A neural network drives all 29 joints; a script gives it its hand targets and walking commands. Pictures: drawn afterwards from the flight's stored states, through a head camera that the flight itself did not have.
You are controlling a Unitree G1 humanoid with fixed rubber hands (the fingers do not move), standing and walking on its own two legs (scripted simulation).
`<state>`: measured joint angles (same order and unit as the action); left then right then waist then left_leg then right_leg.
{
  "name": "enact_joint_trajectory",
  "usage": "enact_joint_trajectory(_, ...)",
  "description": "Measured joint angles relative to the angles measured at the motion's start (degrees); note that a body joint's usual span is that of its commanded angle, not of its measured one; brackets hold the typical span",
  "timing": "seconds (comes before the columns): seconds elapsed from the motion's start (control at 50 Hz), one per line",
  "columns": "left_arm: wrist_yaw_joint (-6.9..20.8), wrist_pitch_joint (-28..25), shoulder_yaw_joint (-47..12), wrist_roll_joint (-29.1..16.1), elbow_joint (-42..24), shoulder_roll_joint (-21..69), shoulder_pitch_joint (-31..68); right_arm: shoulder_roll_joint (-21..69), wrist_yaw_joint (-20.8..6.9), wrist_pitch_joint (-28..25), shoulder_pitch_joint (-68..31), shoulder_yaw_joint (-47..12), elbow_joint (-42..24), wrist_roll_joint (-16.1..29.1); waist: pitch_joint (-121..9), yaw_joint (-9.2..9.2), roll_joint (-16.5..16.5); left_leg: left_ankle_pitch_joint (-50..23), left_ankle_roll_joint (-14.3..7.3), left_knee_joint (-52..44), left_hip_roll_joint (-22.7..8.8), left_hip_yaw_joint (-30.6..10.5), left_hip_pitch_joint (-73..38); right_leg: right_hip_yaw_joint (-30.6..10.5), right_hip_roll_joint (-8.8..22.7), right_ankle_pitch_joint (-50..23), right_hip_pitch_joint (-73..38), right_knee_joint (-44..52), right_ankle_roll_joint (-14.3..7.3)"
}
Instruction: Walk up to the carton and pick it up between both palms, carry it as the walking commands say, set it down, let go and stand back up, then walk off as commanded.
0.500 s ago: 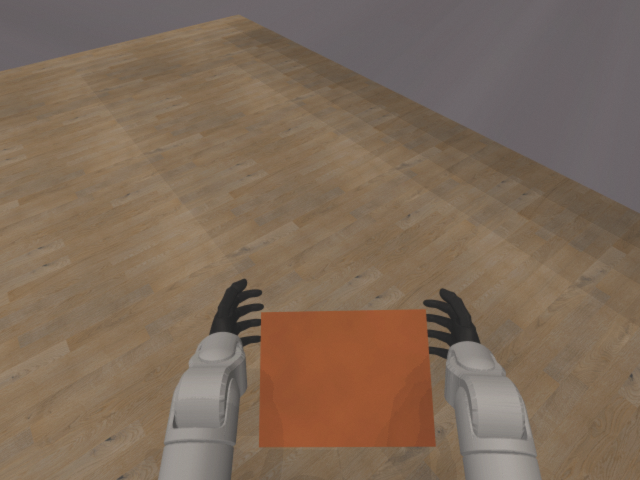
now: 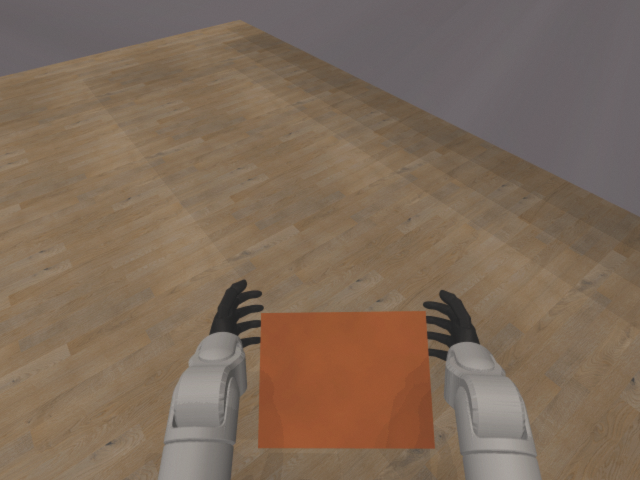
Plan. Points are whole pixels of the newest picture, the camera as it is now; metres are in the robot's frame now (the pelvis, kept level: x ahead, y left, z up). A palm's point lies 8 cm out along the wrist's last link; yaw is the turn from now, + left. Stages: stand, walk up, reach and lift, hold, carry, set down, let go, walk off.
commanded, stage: carry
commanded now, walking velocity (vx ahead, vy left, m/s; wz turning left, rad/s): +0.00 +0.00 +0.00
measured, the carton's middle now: (343, 368) +0.29 +0.00 -0.07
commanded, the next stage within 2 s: none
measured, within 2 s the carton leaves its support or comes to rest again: neither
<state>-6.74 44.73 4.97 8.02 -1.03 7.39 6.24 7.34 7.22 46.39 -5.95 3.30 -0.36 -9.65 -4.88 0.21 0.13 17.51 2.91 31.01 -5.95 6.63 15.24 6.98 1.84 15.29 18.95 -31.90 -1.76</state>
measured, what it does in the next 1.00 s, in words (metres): stands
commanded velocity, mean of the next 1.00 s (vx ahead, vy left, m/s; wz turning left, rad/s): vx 0.00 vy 0.00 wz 0.00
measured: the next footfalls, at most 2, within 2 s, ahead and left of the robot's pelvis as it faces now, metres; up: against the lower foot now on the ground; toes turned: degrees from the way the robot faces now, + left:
left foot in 1.86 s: +0.32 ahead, +0.22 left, +0.00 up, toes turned +28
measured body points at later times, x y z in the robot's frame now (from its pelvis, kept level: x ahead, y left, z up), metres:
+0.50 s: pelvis +0.00 +0.00 +0.00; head -0.01 +0.00 +0.45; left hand +0.29 +0.15 +0.04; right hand +0.28 -0.14 +0.03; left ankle -0.02 +0.15 -0.73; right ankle +0.02 -0.10 -0.73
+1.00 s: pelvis +0.00 +0.01 +0.00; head -0.02 +0.01 +0.45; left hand +0.29 +0.16 +0.04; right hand +0.28 -0.14 +0.03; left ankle -0.02 +0.15 -0.73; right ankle +0.02 -0.10 -0.73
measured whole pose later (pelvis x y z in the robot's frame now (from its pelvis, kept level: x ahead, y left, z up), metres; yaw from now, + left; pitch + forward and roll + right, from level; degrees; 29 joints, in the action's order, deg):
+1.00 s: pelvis +0.00 +0.01 +0.00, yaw -1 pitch +2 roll +0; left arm -5.5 41.8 6.4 9.5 4.9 7.5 8.3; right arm 7.4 6.0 43.9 -7.4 4.4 4.7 -11.5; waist -5.1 0.2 0.1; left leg 18.0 2.0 31.7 -5.5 7.8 14.8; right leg 5.8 2.3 15.0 18.9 -32.1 -0.9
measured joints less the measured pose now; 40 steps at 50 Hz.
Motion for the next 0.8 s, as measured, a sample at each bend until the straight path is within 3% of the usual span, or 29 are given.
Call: enact_joint_trajectory(0.8, 1.01, -2.21, 1.16, 1.29, 4.3, 0.14, 1.77, 0.08, -1.08, -1.93, -1.27, 0.88, 3.76, -1.59, 0.14, -0.11, -0.04, 0.51, -0.73, 0.52, 0.41, 0.99, -0.37, -1.01, 0.42, -0.12, -0.04, -0.29, 0.75)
